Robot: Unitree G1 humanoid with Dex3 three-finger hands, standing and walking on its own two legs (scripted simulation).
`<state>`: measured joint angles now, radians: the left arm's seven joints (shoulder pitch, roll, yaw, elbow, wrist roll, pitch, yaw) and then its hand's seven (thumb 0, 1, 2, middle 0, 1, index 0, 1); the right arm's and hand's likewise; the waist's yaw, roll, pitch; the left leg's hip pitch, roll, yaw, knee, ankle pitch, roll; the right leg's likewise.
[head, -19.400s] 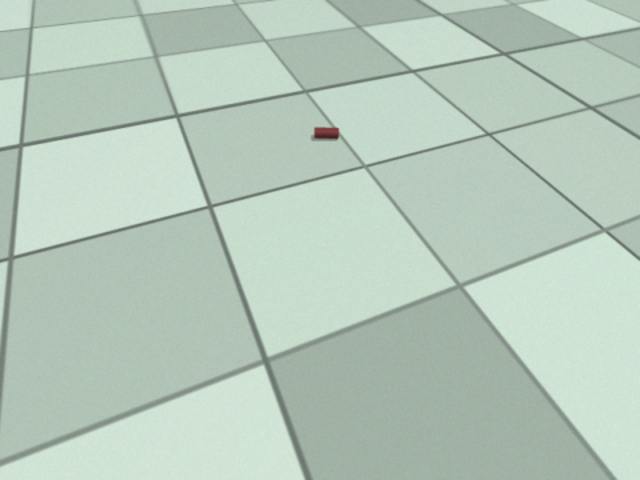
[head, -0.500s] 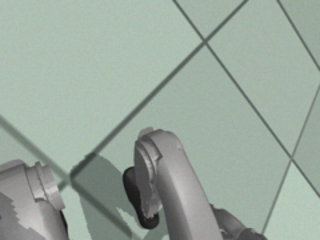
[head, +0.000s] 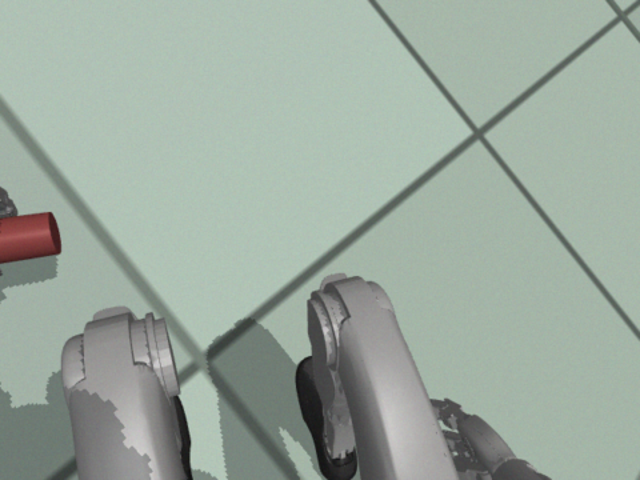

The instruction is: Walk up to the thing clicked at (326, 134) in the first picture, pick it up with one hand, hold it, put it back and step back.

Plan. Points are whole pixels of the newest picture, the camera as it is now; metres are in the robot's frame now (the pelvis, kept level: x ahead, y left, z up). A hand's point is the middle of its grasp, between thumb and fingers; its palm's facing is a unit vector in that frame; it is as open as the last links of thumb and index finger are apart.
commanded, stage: settle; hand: left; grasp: from above
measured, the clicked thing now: out of the picture +0.42 +0.34 -0.21
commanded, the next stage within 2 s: lift in 0.14 s
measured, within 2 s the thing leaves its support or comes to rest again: neither
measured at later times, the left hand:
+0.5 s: hand out of the picture +0.40 +0.34 -0.10, palm faces -0.45 -0.12 -0.88, open 8.2 cm
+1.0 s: hand out of the picture +0.34 +0.33 +0.07, palm faces -0.41 -0.16 -0.90, open 8.2 cm
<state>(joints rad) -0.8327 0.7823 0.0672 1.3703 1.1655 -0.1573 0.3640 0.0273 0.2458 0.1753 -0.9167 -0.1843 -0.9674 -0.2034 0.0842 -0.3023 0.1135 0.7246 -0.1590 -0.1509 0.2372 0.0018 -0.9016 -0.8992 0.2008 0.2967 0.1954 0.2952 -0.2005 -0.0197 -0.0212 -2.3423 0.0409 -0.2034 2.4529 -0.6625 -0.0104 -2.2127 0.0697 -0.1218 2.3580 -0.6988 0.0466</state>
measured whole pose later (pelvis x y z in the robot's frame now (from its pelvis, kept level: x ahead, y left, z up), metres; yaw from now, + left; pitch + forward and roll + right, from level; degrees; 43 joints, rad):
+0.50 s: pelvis -0.01 +0.00 +0.04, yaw +3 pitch +33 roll -8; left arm -0.76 0.71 0.08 1.15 1.13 -0.12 0.20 0.02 0.25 0.18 -0.92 -0.17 -0.97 -0.20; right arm 0.17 -0.27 0.04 0.71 -0.10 -0.03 0.15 0.00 -0.90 -0.90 0.20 0.30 0.20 0.30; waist -0.18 0.01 -0.09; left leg -2.26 0.04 -0.15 2.31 -0.64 -0.01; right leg -2.14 0.05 -0.09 2.25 -0.69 0.04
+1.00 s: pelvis -0.01 +0.00 +0.16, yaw +7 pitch +30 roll -6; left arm -0.44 0.60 -0.03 0.70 1.00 -0.04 0.07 0.02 0.28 0.14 -0.90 -0.20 -0.95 -0.20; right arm 0.15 -0.26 -0.02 0.64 0.00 0.02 0.04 0.01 -0.89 -0.90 0.20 0.30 0.20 0.30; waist -0.09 0.03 -0.18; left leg -1.84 0.04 -0.09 1.91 -0.60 0.00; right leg -1.74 0.03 -0.05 1.86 -0.65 0.03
